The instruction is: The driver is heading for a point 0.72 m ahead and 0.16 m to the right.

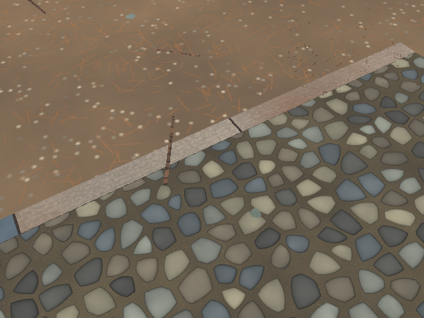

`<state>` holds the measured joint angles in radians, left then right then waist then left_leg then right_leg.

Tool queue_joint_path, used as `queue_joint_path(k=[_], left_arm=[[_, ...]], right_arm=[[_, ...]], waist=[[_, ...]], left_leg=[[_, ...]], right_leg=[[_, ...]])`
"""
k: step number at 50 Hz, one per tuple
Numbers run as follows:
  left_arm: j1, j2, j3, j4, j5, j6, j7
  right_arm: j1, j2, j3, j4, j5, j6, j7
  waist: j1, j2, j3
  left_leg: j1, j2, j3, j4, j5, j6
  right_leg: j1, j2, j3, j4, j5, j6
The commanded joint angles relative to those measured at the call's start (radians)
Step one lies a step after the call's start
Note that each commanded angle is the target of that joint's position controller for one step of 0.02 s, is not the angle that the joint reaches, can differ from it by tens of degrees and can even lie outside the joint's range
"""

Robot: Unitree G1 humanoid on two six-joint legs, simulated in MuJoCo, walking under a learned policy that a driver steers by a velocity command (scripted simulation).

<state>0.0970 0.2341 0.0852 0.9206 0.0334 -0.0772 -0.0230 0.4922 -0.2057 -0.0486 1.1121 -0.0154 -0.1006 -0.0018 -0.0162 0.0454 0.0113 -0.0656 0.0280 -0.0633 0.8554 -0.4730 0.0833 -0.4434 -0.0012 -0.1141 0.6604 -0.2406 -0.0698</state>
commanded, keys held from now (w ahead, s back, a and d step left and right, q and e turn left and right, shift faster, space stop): w+shift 0.42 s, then w+e+shift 0.20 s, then shift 0.38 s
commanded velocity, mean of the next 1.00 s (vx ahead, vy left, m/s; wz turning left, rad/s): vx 0.76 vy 0.00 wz -0.17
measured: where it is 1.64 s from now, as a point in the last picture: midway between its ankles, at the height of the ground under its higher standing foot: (226, 195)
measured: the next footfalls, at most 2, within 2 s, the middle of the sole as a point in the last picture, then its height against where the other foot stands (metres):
left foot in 0.44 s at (208, 290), level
right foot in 0.86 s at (255, 191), level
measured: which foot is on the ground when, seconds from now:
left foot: up 0.00-0.42, down 0.44-0.84, up 0.86-1.00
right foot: down 0.00-0.46, up 0.48-0.84, down 0.86-1.00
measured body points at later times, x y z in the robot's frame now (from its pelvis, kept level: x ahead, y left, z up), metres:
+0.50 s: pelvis +0.42 -0.01 -0.01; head +0.46 -0.01 +0.44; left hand +0.36 +0.24 -0.15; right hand +0.59 -0.25 -0.12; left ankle +0.53 +0.05 -0.72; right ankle +0.14 -0.10 -0.61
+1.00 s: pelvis +0.82 -0.05 +0.01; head +0.86 -0.06 +0.45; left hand +0.93 +0.17 -0.14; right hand +0.81 -0.30 -0.14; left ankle +0.73 +0.09 -0.61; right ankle +0.91 -0.11 -0.72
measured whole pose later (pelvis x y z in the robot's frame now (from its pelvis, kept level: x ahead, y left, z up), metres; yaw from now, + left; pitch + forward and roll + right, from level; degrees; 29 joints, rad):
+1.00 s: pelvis +0.82 -0.05 +0.01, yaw -12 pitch -1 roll +0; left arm 0.21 0.21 0.03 0.95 0.01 -0.08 0.00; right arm 0.25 -0.18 -0.03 0.96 -0.01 -0.07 -0.02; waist 0.00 -0.01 0.12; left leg -0.36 -0.01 -0.02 1.25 -0.45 0.02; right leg -0.38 0.10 -0.10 0.48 -0.09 -0.13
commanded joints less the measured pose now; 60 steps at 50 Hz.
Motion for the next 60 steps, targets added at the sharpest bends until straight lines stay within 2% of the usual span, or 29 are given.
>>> queue_joint_path(k=[1, 2, 4, 6, 10, 14, 18, 20, 21, 22, 23, 24, 25, 26, 27, 29, 31, 34, 36, 38, 41, 43, 44, 45, 46, 47, 49, 53, 60], left_arm=[[0.269, 0.132, 0.022, 0.058, 0.009, 0.003, 0.004], [0.247, 0.114, 0.015, 0.057, -0.001, -0.007, -0.001], [0.222, 0.064, -0.009, 0.067, -0.007, -0.02, 0.003], [0.266, 0.05, -0.018, 0.084, -0.014, -0.033, 0.012], [0.354, 0.06, -0.024, 0.08, -0.019, -0.051, 0.01], [0.417, 0.051, -0.034, 0.085, -0.033, -0.07, 0.019], [0.435, 0.112, -0.03, 0.094, -0.023, -0.068, 0.029], [0.431, 0.169, -0.015, 0.103, 0.002, -0.044, 0.046], [0.406, 0.192, -0.006, 0.1, 0.012, -0.027, 0.054], [0.379, 0.159, -0.01, 0.084, 0.012, -0.022, 0.052], [0.503, -0.043, -0.053, 0.035, -0.035, -0.026, 0.016], [0.454, 0.042, -0.037, 0.029, -0.068, -0.047, 0.017], [0.313, 0.081, -0.026, -0.014, -0.067, -0.046, 0.03], [0.273, 0.075, -0.03, -0.02, -0.054, -0.044, 0.026], [0.26, 0.051, -0.032, -0.016, -0.042, -0.033, 0.018], [0.292, 0.004, -0.036, -0.025, -0.01, 0.007, -0.006], [0.218, -0.008, -0.038, -0.065, -0.008, 0.036, -0.019], [0.096, -0.027, -0.054, -0.123, -0.007, 0.029, -0.022], [0.039, -0.027, -0.066, -0.122, -0.008, 0.008, -0.03], [0.04, -0.034, -0.074, -0.108, -0.004, -0.005, -0.033], [0.263, 0.067, -0.044, -0.028, 0.026, -0.012, -0.015], [0.458, 0.135, -0.019, 0.043, 0.04, -0.027, 0.001], [0.431, 0.23, -0.001, 0.055, 0.044, -0.028, 0.005], [0.443, 0.235, 0.004, 0.033, 0.002, -0.029, 0.001], [0.328, 0.188, -0.002, -0.007, -0.028, -0.016, 0.012], [0.233, 0.117, -0.022, -0.013, -0.034, -0.007, 0.018], [0.202, 0.032, -0.05, -0.003, -0.034, -0.008, 0.034], [0.209, 0.06, -0.057, 0.026, -0.011, -0.028, 0.031], [0.212, 0.061, -0.062, 0.05, -0.007, 0.01, 0.028]], right_arm=[[-0.158, -0.077, -0.009, -0.177, 0.004, -0.035, 0.028], [-0.169, -0.075, -0.01, -0.174, -0.005, -0.033, 0.035], [-0.142, -0.035, -0.005, -0.178, -0.031, -0.007, 0.048], [-0.199, -0.025, -0.002, -0.212, -0.029, 0.021, 0.058], [-0.438, -0.053, 0.0, -0.304, -0.023, 0.037, 0.062], [-0.607, -0.022, 0.017, -0.372, -0.008, 0.031, 0.072], [-0.596, -0.059, 0.01, -0.383, -0.002, 0.027, 0.052], [-0.398, -0.123, -0.015, -0.343, 0.0, 0.026, 0.03], [-0.198, -0.164, -0.035, -0.284, 0.001, 0.027, 0.016], [-0.015, -0.217, -0.058, -0.238, -0.019, 0.026, -0.001], [0.018, -0.312, -0.082, -0.235, -0.065, 0.016, -0.005], [-0.005, -0.254, -0.08, -0.232, -0.043, 0.018, 0.018], [-0.128, -0.2, -0.068, -0.227, -0.042, 0.006, 0.022], [-0.174, -0.131, -0.052, -0.223, -0.037, -0.007, 0.027], [-0.194, -0.095, -0.041, -0.207, -0.039, -0.016, 0.024], [-0.176, -0.048, -0.022, -0.167, -0.022, -0.03, 0.018], [-0.16, -0.062, -0.023, -0.148, 0.003, -0.044, 0.019], [-0.149, -0.052, -0.006, -0.142, -0.005, -0.061, 0.022], [-0.132, -0.05, 0.003, -0.133, 0.007, -0.069, 0.014], [-0.063, -0.114, 0.001, -0.113, 0.024, -0.072, -0.003], [-0.086, -0.179, -0.01, -0.116, 0.028, -0.044, -0.031], [-0.144, -0.171, -0.014, -0.132, 0.041, -0.016, -0.037], [0.043, -0.019, 0.01, -0.129, 0.04, 0.002, -0.03], [0.157, -0.025, 0.016, -0.117, 0.09, 0.015, -0.035], [0.062, -0.072, 0.009, -0.133, 0.066, 0.02, -0.037], [-0.031, -0.089, 0.005, -0.153, 0.028, 0.021, -0.032], [-0.082, -0.071, 0.002, -0.15, -0.018, 0.046, -0.022], [-0.064, 0.001, 0.016, -0.131, -0.005, 0.095, -0.017], [-0.196, -0.031, 0.022, -0.122, 0.003, 0.107, -0.035]], waist=[[0.074, -0.138, -0.004], [0.054, -0.057, 0.0], [-0.013, -0.096, 0.034], [-0.025, -0.105, 0.095], [0.02, -0.053, 0.172], [0.052, -0.06, 0.197], [0.02, -0.123, 0.096], [-0.084, -0.192, -0.048], [-0.175, -0.195, -0.149], [-0.25, -0.164, -0.232], [-0.11, 0.131, -0.374], [-0.123, 0.108, -0.447], [-0.084, 0.037, -0.219], [-0.06, -0.067, -0.126], [-0.026, -0.087, -0.053], [0.038, -0.022, 0.008], [0.054, -0.012, 0.07], [0.064, 0.001, 0.156], [0.044, -0.045, 0.172], [0.033, -0.009, 0.129], [0.13, 0.089, -0.032], [0.237, 0.054, -0.116], [0.09, -0.225, -0.242], [0.088, -0.17, -0.494], [0.079, -0.066, -0.416], [0.05, -0.036, -0.22], [0.009, 0.011, -0.088], [-0.043, -0.064, -0.107], [0.003, -0.156, -0.083]], left_leg=[[-0.732, 0.014, -0.04, 0.555, 0.219, 0.082], [-0.683, 0.064, -0.022, 0.501, 0.277, 0.08], [-0.611, 0.1, -0.008, 0.426, 0.291, 0.044], [-0.665, 0.117, 0.019, 0.398, 0.321, 0.012], [-0.795, 0.115, 0.093, 0.203, 0.448, -0.025], [-0.632, 0.068, 0.173, -0.139, 0.595, -0.004], [-0.489, -0.044, 0.234, -0.278, 0.526, 0.058], [-0.284, -0.112, 0.221, -0.271, 0.382, 0.09], [-0.091, -0.125, 0.21, -0.303, 0.322, 0.104], [0.191, -0.018, 0.095, -0.304, 0.217, 0.127], [0.552, 0.339, -0.442, -0.354, -0.128, 0.234], [0.537, 0.381, -0.783, -0.582, -0.315, 0.23], [0.357, 0.338, -0.582, -0.612, -0.25, 0.176], [0.188, 0.322, -0.44, -0.635, -0.104, 0.146], [0.058, 0.284, -0.317, -0.663, 0.001, 0.107], [-0.096, 0.237, -0.139, -0.707, 0.09, 0.05], [-0.126, 0.211, -0.003, -0.74, 0.199, 0.007], [-0.227, 0.116, 0.229, -0.722, 0.845, -0.012], [-0.246, 0.053, 0.307, -0.694, 0.974, -0.01], [-0.157, 0.098, 0.286, -0.658, 1.113, 0.002], [0.005, 0.133, 0.273, -0.359, 1.336, -0.025], [-0.012, 0.051, 0.291, 0.129, 0.914, -0.033], [-0.292, -0.085, 0.239, 0.535, -0.213, -0.044], [-0.422, -0.116, -0.034, 0.707, -0.198, -0.039], [-0.432, -0.059, -0.054, 0.637, -0.061, -0.042], [-0.466, -0.027, -0.009, 0.539, 0.001, -0.049], [-0.379, 0.011, -0.005, 0.38, 0.055, -0.066], [-0.208, 0.007, 0.032, 0.143, 0.095, -0.086], [-0.154, 0.012, 0.071, -0.178, 0.213, -0.085]], right_leg=[[0.512, -0.355, 0.769, -0.496, -0.65, -0.112], [0.422, -0.314, 0.627, -0.504, -0.498, -0.113], [0.292, -0.24, 0.469, -0.537, -0.378, -0.091], [0.256, -0.212, 0.39, -0.583, -0.299, -0.097], [0.281, -0.165, 0.254, -0.656, -0.06, -0.119], [0.308, -0.153, 0.147, -0.739, 0.282, -0.112], [0.58, -0.183, 0.064, -0.588, 1.001, -0.079], [0.654, -0.215, 0.055, -0.285, 1.307, -0.065], [0.62, -0.215, 0.044, -0.028, 1.283, -0.062], [0.401, -0.175, 0.055, 0.289, 1.026, -0.065], [-0.064, -0.009, 0.095, 0.726, 0.075, -0.041], [-0.191, 0.051, 0.221, 0.862, -0.155, -0.072], [-0.274, -0.026, 0.211, 0.848, -0.031, -0.086], [-0.242, -0.07, 0.207, 0.778, 0.029, -0.092], [-0.199, -0.102, 0.209, 0.731, 0.043, -0.092], [-0.136, -0.135, 0.208, 0.682, 0.053, -0.073], [-0.215, -0.16, 0.185, 0.653, 0.087, -0.053], [-0.177, -0.1, 0.084, 0.413, 0.211, -0.027], [-0.055, -0.02, -0.023, 0.12, 0.355, -0.011], [0.054, 0.037, -0.076, -0.038, 0.465, -0.018], [0.265, 0.117, -0.042, -0.091, 0.39, -0.069], [0.43, -0.001, 0.083, -0.273, 0.684, -0.117], [0.738, -0.292, 0.297, 0.002, 1.545, -0.205], [0.916, -0.451, 0.568, -0.013, 1.632, -0.358], [0.748, -0.406, 0.529, -0.145, 1.322, -0.341], [0.566, -0.342, 0.462, -0.225, 1.067, -0.299], [0.331, -0.273, 0.353, -0.319, 0.961, -0.236], [0.189, -0.206, 0.207, -0.354, 1.02, -0.19], [0.173, -0.169, 0.19, -0.386, 0.471, -0.131]])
